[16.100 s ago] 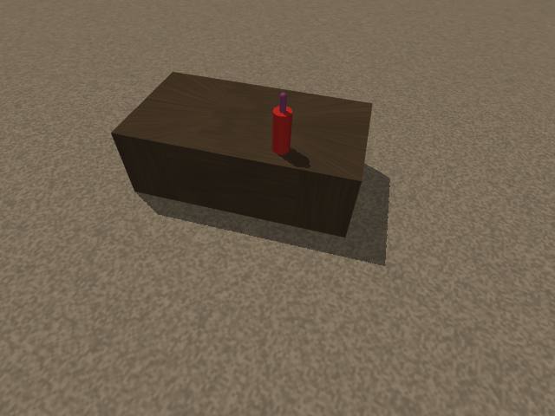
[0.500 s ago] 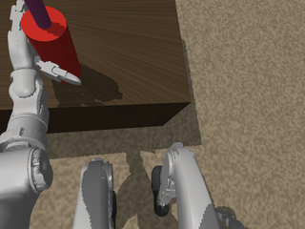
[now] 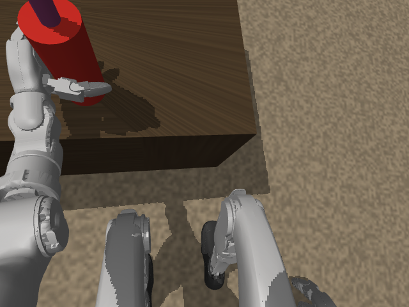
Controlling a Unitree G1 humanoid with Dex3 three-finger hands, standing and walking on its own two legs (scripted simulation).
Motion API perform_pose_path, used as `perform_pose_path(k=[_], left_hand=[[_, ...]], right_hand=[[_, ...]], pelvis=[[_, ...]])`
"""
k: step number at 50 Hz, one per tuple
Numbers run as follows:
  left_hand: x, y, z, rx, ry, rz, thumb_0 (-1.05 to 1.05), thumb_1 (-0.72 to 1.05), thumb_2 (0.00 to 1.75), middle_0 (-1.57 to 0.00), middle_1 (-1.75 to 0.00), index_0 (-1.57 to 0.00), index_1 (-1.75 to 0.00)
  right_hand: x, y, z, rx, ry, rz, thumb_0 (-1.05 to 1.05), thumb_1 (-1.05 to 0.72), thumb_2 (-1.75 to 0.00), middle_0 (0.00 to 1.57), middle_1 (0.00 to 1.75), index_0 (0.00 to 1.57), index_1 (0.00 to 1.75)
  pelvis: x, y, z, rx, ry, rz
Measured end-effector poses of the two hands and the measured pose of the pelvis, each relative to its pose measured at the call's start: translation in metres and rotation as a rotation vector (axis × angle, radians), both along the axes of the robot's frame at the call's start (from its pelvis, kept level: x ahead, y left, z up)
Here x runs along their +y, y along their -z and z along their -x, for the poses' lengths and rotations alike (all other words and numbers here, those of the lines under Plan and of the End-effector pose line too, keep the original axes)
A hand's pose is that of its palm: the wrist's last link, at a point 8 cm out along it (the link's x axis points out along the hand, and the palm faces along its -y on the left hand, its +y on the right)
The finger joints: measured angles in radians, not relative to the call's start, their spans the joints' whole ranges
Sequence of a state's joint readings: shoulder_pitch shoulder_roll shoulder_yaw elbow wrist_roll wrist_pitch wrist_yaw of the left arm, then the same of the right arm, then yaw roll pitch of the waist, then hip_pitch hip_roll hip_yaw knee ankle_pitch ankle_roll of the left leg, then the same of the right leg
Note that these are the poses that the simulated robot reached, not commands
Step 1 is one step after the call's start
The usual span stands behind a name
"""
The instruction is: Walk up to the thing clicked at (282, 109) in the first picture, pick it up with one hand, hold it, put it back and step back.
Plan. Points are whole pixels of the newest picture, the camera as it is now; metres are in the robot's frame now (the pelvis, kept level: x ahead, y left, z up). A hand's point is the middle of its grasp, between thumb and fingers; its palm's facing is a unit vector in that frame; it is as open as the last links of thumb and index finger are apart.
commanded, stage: close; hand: left
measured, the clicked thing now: (64, 46) +0.55 +0.17 +0.03
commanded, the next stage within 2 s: settle in 0.20 s
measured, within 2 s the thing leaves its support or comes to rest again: leaves its support in 0.76 s
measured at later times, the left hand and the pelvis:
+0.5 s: hand (71, 64) +0.54 +0.17 -0.01, palm faces +0.09 -1.00 -0.02, open 10.1 cm; pelvis -0.01 +0.00 -0.02, yaw -1 degrees
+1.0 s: hand (70, 56) +0.54 +0.16 +0.01, palm faces +0.08 -1.00 -0.04, open 10.2 cm; pelvis +0.02 +0.00 +0.06, yaw -1 degrees
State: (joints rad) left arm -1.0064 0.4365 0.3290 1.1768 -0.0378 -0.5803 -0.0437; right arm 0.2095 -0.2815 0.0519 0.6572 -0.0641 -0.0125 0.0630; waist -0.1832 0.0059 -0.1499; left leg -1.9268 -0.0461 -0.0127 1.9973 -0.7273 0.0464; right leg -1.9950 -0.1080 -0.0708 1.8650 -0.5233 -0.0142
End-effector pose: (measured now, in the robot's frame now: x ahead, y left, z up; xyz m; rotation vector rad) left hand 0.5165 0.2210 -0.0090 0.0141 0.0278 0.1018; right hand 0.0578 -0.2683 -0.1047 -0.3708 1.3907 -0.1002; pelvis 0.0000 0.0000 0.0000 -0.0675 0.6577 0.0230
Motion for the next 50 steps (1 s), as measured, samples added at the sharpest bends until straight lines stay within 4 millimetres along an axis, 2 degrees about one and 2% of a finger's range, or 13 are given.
perform_pose_path(k=[11, 20, 26, 33, 42, 50], left_hand=[[0.000, 0.003, 0.003, -0.016, -0.005, -0.003, -0.02, -0.22, 0.59, -0.74, -0.67, -0.73, -0.66], [0.001, 0.003, 0.001, -0.020, 0.007, -0.001, -0.03, -0.26, 0.78, -0.73, -0.79, -0.73, -0.80], [0.000, 0.002, 0.001, -0.018, 0.011, -0.011, -0.02, -0.26, 0.90, -0.71, -0.81, -0.72, -0.82], [-0.002, -0.003, -0.002, 0.040, 0.023, -0.032, -0.02, -0.25, 0.88, -0.70, -0.83, -0.70, -0.84], [-0.003, -0.015, 0.005, 0.149, 0.034, -0.025, -0.02, -0.26, 0.90, -0.69, -0.87, -0.69, -0.88], [-0.006, -0.028, 0.002, 0.148, 0.016, -0.007, -0.01, -0.29, 0.95, -0.68, -0.91, -0.69, -0.91]], right_hand=[[0.006, 0.011, 0.006, 0.001, -0.001, -0.013, 0.00, -0.90, -0.90, 0.21, 0.30, 0.20, 0.30], [0.007, 0.017, 0.015, -0.001, 0.001, -0.005, 0.00, -0.90, -0.90, 0.21, 0.30, 0.20, 0.30], [0.007, 0.013, 0.021, -0.004, 0.024, 0.005, 0.00, -0.90, -0.90, 0.21, 0.30, 0.20, 0.30], [0.010, -0.004, 0.024, 0.005, 0.065, 0.012, 0.00, -0.90, -0.90, 0.21, 0.30, 0.20, 0.30], [0.015, -0.039, 0.021, 0.017, 0.100, -0.001, 0.00, -0.91, -0.90, 0.21, 0.30, 0.20, 0.30], [0.013, -0.062, 0.017, 0.038, 0.094, 0.007, 0.00, -0.91, -0.91, 0.21, 0.30, 0.20, 0.30]], pelvis=[[0.002, 0.008, 0.005, -0.010, 0.000, 0.001], [0.001, 0.018, 0.013, -0.022, 0.000, 0.004], [0.003, 0.016, 0.014, -0.024, 0.003, 0.009], [0.005, 0.000, 0.008, -0.016, 0.006, 0.013], [0.008, -0.039, -0.008, -0.017, 0.015, 0.007], [0.004, -0.061, -0.021, -0.012, 0.024, 0.001]])
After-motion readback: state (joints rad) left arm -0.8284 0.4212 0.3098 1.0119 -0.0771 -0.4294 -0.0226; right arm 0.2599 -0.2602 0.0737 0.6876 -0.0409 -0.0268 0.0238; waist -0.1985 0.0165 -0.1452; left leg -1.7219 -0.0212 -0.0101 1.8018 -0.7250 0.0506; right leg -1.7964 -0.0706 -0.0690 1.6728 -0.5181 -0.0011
